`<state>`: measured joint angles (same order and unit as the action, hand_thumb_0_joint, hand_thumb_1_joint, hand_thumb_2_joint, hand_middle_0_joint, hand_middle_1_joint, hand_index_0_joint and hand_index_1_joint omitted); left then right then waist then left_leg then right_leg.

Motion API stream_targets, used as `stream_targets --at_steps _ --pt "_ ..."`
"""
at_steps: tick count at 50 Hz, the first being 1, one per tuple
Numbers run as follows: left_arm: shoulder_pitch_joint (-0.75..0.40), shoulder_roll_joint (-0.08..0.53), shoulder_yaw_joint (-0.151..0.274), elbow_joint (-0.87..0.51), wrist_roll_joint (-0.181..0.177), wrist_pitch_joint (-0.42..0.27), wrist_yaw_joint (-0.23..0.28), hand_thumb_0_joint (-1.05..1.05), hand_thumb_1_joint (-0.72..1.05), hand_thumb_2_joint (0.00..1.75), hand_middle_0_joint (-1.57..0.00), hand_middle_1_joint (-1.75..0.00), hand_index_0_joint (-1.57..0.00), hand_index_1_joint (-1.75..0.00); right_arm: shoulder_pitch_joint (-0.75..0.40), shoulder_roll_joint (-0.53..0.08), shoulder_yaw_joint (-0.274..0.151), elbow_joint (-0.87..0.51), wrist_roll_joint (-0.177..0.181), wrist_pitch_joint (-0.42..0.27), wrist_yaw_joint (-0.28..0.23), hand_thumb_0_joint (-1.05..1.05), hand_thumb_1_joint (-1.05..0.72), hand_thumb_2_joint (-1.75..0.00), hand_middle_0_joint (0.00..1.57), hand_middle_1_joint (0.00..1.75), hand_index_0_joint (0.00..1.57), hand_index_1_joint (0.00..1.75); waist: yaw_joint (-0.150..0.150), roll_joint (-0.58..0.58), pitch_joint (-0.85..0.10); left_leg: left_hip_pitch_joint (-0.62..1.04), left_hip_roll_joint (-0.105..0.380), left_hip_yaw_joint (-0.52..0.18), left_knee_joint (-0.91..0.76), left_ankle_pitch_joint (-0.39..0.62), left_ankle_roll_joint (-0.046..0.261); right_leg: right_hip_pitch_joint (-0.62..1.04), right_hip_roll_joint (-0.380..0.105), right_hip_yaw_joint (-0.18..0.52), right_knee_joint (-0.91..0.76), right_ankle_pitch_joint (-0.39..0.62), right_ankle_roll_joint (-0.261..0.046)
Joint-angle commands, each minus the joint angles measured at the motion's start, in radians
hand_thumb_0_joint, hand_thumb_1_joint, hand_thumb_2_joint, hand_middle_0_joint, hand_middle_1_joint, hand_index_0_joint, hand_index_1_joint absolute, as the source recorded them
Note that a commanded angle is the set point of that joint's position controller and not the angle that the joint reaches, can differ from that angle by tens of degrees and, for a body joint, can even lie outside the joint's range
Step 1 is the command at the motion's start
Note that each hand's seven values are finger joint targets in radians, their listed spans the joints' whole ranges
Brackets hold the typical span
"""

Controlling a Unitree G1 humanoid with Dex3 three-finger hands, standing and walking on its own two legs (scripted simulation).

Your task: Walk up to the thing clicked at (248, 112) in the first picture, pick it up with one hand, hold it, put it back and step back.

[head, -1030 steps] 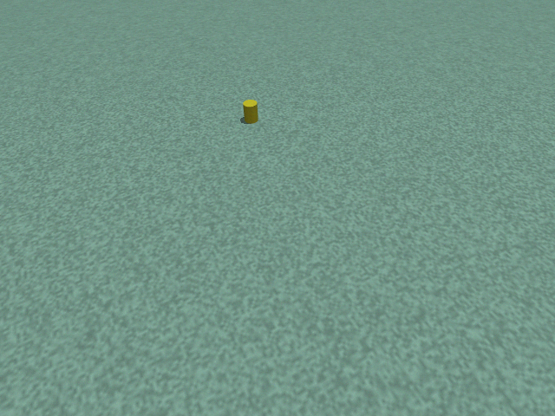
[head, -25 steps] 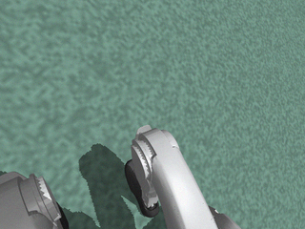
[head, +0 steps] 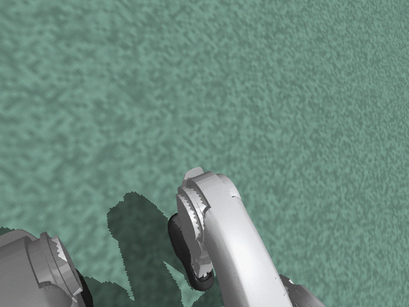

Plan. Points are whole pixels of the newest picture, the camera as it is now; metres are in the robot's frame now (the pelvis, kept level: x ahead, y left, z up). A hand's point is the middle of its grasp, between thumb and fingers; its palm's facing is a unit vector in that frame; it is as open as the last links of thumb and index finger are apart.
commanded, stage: close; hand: left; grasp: from above
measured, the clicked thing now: out of the picture +0.50 +0.35 -0.26
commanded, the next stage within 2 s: settle in 0.52 s
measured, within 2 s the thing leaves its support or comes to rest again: leaves its support in 1.10 s
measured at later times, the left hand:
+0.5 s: hand out of the picture +0.48 +0.34 -0.21, palm faces -0.44 -0.13 -0.89, open 11.8 cm
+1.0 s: hand out of the picture +0.48 +0.34 -0.21, palm faces -0.41 -0.12 -0.90, open 11.5 cm
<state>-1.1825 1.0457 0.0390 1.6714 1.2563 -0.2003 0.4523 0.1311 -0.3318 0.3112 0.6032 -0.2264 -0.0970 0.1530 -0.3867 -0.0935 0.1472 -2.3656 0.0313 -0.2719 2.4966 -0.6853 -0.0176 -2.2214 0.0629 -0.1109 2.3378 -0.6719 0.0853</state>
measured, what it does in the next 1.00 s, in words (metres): stands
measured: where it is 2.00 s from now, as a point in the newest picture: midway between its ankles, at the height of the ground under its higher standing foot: (144, 293)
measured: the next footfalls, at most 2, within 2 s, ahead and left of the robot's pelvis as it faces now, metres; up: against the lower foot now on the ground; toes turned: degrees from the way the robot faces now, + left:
none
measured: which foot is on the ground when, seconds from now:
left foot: down 0.00-1.00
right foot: down 0.00-1.00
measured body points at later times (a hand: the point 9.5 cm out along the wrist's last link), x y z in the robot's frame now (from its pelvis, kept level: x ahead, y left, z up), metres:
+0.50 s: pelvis +0.00 +0.00 +0.00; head +0.28 +0.12 +0.33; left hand +0.50 +0.35 -0.16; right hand +0.05 -0.25 -0.06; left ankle +0.07 +0.13 -0.28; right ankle +0.12 -0.13 -0.28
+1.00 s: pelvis +0.00 +0.00 +0.00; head +0.28 +0.12 +0.33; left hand +0.50 +0.35 -0.16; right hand +0.05 -0.26 -0.06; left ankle +0.07 +0.13 -0.28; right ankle +0.12 -0.13 -0.28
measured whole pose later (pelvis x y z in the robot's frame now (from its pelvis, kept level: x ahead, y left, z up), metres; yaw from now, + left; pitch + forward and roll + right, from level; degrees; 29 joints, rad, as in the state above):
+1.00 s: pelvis +0.00 +0.00 +0.00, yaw +0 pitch +32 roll -14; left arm -1.12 1.00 0.11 1.56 1.28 -0.17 0.42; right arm 0.16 -0.33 0.26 0.60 -0.22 -0.08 0.16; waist -0.36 -0.08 0.11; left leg -2.39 0.02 -0.27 2.49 -0.68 -0.02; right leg -2.24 0.05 -0.11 2.34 -0.68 0.07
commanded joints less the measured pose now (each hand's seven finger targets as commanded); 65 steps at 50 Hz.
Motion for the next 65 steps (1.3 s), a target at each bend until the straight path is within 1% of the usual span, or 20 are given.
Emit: stream_targets --at_steps 1,3,5,8,10,12,15,19,31,33,35,40,41,45,48,54,56,60,63,65 --pt "-0.192 0.169 0.004 -0.050 -0.015 0.006 0.015 0.00 -0.07 0.97 -0.32 -1.17 -0.36 -1.13 0.205 -0.310 -0.090 0.017 0.002 0.004 -0.017 0.00 -0.90 -0.90 0.20 0.30 0.20 0.30 -0.065 0.399 -0.582 0.451 0.015 0.111 -0.249 0.136 0.032 0.324 0.026 -0.149 -0.212 0.207 -0.098" --pt "-0.215 0.190 0.011 -0.097 -0.016 0.000 0.016 0.00 -0.16 0.92 -0.24 -1.17 -0.29 -1.12 0.199 -0.320 -0.100 0.010 0.000 0.004 -0.021 0.00 -0.90 -0.90 0.20 0.30 0.20 0.30 -0.053 0.427 -0.597 0.454 0.012 0.116 -0.259 0.127 0.030 0.330 0.024 -0.147 -0.210 0.200 -0.102" --pt "-0.178 0.152 -0.004 -0.046 -0.010 0.010 0.004 0.00 -0.21 0.90 -0.20 -1.16 -0.25 -1.11 0.204 -0.308 -0.095 0.013 0.004 0.003 -0.018 0.00 -0.90 -0.90 0.20 0.30 0.20 0.30 -0.063 0.390 -0.561 0.440 0.011 0.118 -0.245 0.131 0.033 0.310 0.026 -0.146 -0.211 0.196 -0.102" --pt "-0.179 0.171 0.000 -0.066 -0.022 0.001 0.005 0.00 -0.19 0.93 -0.23 -1.16 -0.27 -1.11 0.198 -0.314 -0.095 0.010 0.008 0.002 -0.022 0.00 -0.90 -0.90 0.20 0.30 0.20 0.30 -0.058 0.355 -0.579 0.416 0.011 0.123 -0.236 0.120 0.040 0.337 0.028 -0.141 -0.227 0.192 -0.095" --pt "-0.208 0.184 0.015 -0.094 -0.011 0.000 0.009 0.00 -0.17 0.91 -0.23 -1.18 -0.28 -1.12 0.212 -0.317 -0.103 0.011 0.005 -0.001 -0.021 0.00 -0.90 -0.90 0.20 0.30 0.20 0.30 -0.047 0.415 -0.601 0.456 0.009 0.120 -0.244 0.151 0.032 0.332 0.023 -0.145 -0.211 0.214 -0.101" --pt "-0.159 0.139 -0.006 -0.048 -0.012 0.003 0.003 0.00 -0.16 0.92 -0.25 -1.15 -0.29 -1.10 0.206 -0.312 -0.102 0.012 0.005 0.001 -0.019 0.00 -0.90 -0.90 0.20 0.30 0.20 0.30 -0.062 0.375 -0.554 0.440 0.011 0.111 -0.252 0.112 0.030 0.297 0.025 -0.152 -0.212 0.176 -0.104" --pt "-0.211 0.175 -0.001 -0.101 -0.012 -0.006 0.005 0.00 -0.14 0.95 -0.27 -1.16 -0.31 -1.12 0.200 -0.317 -0.104 0.012 0.003 0.002 -0.025 0.00 -0.90 -0.90 0.20 0.30 0.20 0.30 -0.056 0.397 -0.607 0.448 0.012 0.122 -0.248 0.123 0.036 0.351 0.028 -0.140 -0.219 0.202 -0.095" --pt "-0.171 0.139 -0.012 -0.057 -0.013 -0.001 0.009 0.00 -0.11 0.94 -0.28 -1.16 -0.33 -1.12 0.202 -0.312 -0.103 0.014 0.006 0.002 -0.021 0.00 -0.90 -0.90 0.20 0.30 0.20 0.30 -0.064 0.377 -0.566 0.437 0.010 0.117 -0.250 0.123 0.035 0.315 0.027 -0.146 -0.219 0.196 -0.097" --pt "-0.191 0.153 0.003 -0.076 0.002 0.003 0.010 0.00 0.00 0.98 -0.34 -1.22 -0.39 -1.16 0.213 -0.317 -0.107 0.014 0.004 0.002 -0.017 0.00 -0.91 -0.90 0.20 0.30 0.20 0.30 -0.057 0.405 -0.571 0.465 0.007 0.111 -0.255 0.146 0.028 0.299 0.020 -0.148 -0.208 0.204 -0.104" --pt "-0.191 0.152 -0.003 -0.059 -0.003 0.004 0.013 0.00 -0.14 1.03 -0.38 -1.24 -0.41 -1.21 0.206 -0.312 -0.105 0.015 0.006 0.003 -0.020 0.00 -0.93 -0.91 0.20 0.30 0.20 0.30 -0.065 0.388 -0.575 0.447 0.008 0.114 -0.257 0.120 0.032 0.314 0.023 -0.144 -0.220 0.189 -0.101" --pt "-0.210 0.181 0.014 -0.105 -0.001 0.001 0.020 0.00 -0.17 1.02 -0.36 -1.28 -0.40 -1.24 0.209 -0.312 -0.110 0.018 0.002 0.006 -0.021 0.00 -0.93 -0.91 0.20 0.30 0.20 0.30 -0.043 0.427 -0.640 0.477 0.009 0.117 -0.260 0.149 0.030 0.345 0.022 -0.142 -0.211 0.219 -0.100" --pt "-0.208 0.172 0.026 -0.104 0.004 0.015 0.019 0.00 -0.22 1.03 -0.35 -1.28 -0.38 -1.24 0.221 -0.307 -0.115 0.022 0.002 0.011 -0.016 0.00 -0.93 -0.91 0.20 0.30 0.20 0.30 -0.041 0.437 -0.645 0.492 0.008 0.123 -0.246 0.192 0.026 0.324 0.024 -0.143 -0.206 0.242 -0.107" --pt "-0.249 0.194 0.043 -0.173 0.008 0.014 0.021 0.00 -0.16 1.06 -0.34 -1.29 -0.38 -1.25 0.223 -0.319 -0.126 0.009 0.004 0.008 -0.017 0.00 -0.93 -0.91 0.20 0.30 0.20 0.30 -0.033 0.481 -0.664 0.517 0.006 0.124 -0.250 0.208 0.021 0.312 0.020 -0.141 -0.199 0.251 -0.112" --pt "-0.214 0.200 0.070 -0.176 0.011 0.039 0.018 0.00 -0.17 1.03 -0.34 -1.28 -0.38 -1.23 0.233 -0.314 -0.140 0.015 0.006 0.012 -0.012 0.00 -0.93 -0.91 0.20 0.30 0.20 0.30 -0.014 0.492 -0.673 0.513 0.004 0.134 -0.247 0.198 0.018 0.299 0.019 -0.139 -0.200 0.236 -0.118" --pt "-0.261 0.229 0.094 -0.346 0.009 0.046 0.014 0.00 -0.18 1.02 -0.35 -1.25 -0.39 -1.21 0.220 -0.316 -0.160 -0.010 0.013 0.013 -0.014 0.00 -0.93 -0.91 0.20 0.30 0.20 0.30 0.016 0.543 -0.762 0.527 0.002 0.148 -0.241 0.216 0.019 0.317 0.016 -0.128 -0.207 0.256 -0.121" --pt "-0.200 0.193 0.128 -0.532 -0.020 0.085 -0.046 0.00 -0.12 0.96 -0.39 -1.22 -0.43 -1.18 0.247 -0.303 -0.223 -0.003 0.047 0.023 0.009 0.00 -0.93 -0.91 0.20 0.30 0.20 0.30 0.068 0.629 -0.877 0.623 -0.006 0.159 -0.265 0.283 0.007 0.296 0.004 -0.111 -0.194 0.283 -0.135" --pt "-0.192 0.168 0.116 -0.600 -0.035 0.097 -0.080 0.00 -0.15 0.91 -0.39 -1.19 -0.44 -1.14 0.242 -0.293 -0.242 0.000 0.064 0.033 0.014 0.00 -0.93 -0.91 0.20 0.30 0.20 0.30 0.086 0.643 -0.923 0.665 -0.006 0.164 -0.277 0.299 0.007 0.281 0.003 -0.102 -0.199 0.284 -0.136" --pt "-0.222 0.120 0.089 -0.660 -0.052 0.110 -0.147 0.00 -0.04 0.93 -0.46 -1.20 -0.51 -1.15 0.263 -0.269 -0.265 0.010 0.085 0.065 0.015 0.00 -0.92 -0.90 0.20 0.30 0.20 0.30 0.075 0.611 -0.963 0.674 -0.010 0.176 -0.297 0.313 0.016 0.320 0.002 -0.086 -0.228 0.304 -0.130" --pt "-0.209 0.058 0.050 -0.608 -0.057 0.113 -0.200 0.00 0.06 0.95 -0.53 -1.22 -0.59 -1.16 0.274 -0.266 -0.271 0.017 0.091 0.094 0.000 0.00 -0.92 -0.90 0.20 0.30 0.20 0.30 0.054 0.540 -0.873 0.628 -0.018 0.177 -0.313 0.280 0.020 0.297 0.000 -0.087 -0.257 0.271 -0.135" --pt "-0.212 0.053 0.043 -0.622 -0.058 0.106 -0.232 0.00 0.12 0.98 -0.59 -1.20 -0.64 -1.15 0.276 -0.266 -0.275 0.011 0.097 0.110 -0.014 0.00 -0.92 -0.90 0.20 0.30 0.20 0.30 0.060 0.513 -0.865 0.627 -0.022 0.175 -0.325 0.277 0.020 0.303 -0.005 -0.084 -0.270 0.264 -0.138"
